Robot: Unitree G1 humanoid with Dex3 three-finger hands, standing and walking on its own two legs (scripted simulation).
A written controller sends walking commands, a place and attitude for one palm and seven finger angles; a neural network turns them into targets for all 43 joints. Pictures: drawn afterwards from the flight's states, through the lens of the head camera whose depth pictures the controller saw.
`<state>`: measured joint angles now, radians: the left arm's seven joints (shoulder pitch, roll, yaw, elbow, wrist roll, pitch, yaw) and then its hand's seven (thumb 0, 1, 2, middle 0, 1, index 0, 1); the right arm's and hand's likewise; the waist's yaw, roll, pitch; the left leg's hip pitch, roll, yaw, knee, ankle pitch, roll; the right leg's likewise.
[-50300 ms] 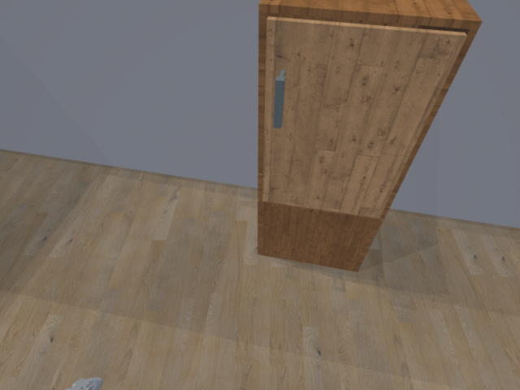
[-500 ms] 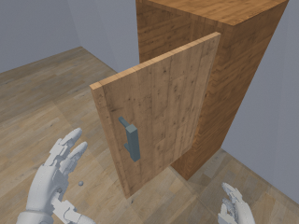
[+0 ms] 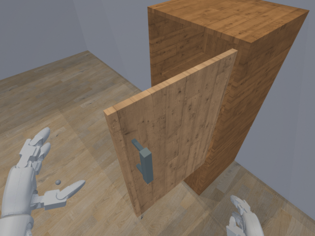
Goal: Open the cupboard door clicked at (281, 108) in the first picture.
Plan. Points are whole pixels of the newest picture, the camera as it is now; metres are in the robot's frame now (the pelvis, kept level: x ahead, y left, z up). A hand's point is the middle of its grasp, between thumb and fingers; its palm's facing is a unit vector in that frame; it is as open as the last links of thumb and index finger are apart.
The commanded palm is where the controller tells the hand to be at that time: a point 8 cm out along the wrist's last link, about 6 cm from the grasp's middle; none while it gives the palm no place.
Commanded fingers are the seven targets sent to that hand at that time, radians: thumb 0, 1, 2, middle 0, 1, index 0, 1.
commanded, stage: draw the hand back to the body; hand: left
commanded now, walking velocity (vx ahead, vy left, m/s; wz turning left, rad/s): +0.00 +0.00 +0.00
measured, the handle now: (142, 161) +0.28 +0.08 +0.06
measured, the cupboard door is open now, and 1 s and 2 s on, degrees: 87 87 87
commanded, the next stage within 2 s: step back with the hand held close in 0.66 s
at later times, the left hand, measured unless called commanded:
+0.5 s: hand (50, 162) +0.21 +0.24 +0.15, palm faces +0.43 -0.81 -0.39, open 7.7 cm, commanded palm +0.15 +0.29 +0.17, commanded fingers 0.00 0.90 0.90 -0.20 -0.30 -0.20 -0.30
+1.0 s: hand (50, 165) +0.20 +0.24 +0.15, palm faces +0.35 -0.80 -0.49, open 7.5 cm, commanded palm +0.14 +0.28 +0.18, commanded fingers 0.00 0.90 0.90 -0.20 -0.30 -0.20 -0.30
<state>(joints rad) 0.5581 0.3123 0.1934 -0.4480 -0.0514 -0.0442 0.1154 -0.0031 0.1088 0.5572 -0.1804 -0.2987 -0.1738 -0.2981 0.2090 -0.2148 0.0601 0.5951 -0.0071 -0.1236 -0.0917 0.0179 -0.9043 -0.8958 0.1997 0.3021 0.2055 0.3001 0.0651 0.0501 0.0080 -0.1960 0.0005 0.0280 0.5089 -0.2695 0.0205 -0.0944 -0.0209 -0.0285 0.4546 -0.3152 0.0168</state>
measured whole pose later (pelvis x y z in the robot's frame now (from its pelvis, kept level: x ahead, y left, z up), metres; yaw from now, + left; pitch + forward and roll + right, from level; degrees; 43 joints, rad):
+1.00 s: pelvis -0.01 -0.02 +0.01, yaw -1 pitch +0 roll -1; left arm 0.53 0.38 0.37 -0.42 -0.06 -0.12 0.10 0.01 0.89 0.89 -0.21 -0.30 -0.20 -0.30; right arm 0.15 -0.24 0.00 0.57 0.01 0.00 -0.08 0.02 -0.91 -0.90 0.20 0.30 0.21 0.30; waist 0.02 0.07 0.02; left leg -0.23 0.04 0.04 0.45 -0.22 0.00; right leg -0.13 0.01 -0.02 0.39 -0.25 0.00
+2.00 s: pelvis -0.19 +0.00 -0.01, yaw -5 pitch +3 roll -2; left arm 0.54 0.44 0.40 -0.55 -0.07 -0.21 0.14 0.01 0.89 0.89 -0.21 -0.30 -0.20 -0.30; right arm 0.13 -0.18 0.02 0.63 -0.02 -0.08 -0.04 0.01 -0.90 -0.90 0.20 0.30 0.21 0.30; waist 0.03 0.02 0.02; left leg -0.52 0.04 0.03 0.54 -0.17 -0.02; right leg -0.14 0.06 -0.01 0.43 -0.35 -0.04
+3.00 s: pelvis -0.26 +0.01 -0.01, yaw -1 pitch +0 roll +0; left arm 0.23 0.24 0.05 0.60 0.03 0.04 0.01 0.01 0.90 0.89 -0.20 -0.30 -0.19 -0.30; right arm 0.14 -0.26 0.00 0.86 -0.03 -0.01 0.01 0.01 -0.91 -0.90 0.20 0.30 0.21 0.30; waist -0.02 0.04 0.00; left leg -0.34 -0.02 0.00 0.60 -0.26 0.02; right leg -0.27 -0.02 -0.07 0.61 -0.34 -0.02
